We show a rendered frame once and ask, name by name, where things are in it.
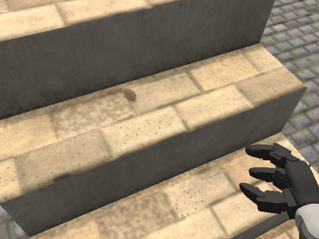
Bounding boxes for right robot hand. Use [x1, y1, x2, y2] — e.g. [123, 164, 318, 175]
[239, 142, 319, 220]

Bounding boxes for robot right forearm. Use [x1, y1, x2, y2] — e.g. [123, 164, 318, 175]
[295, 203, 319, 239]

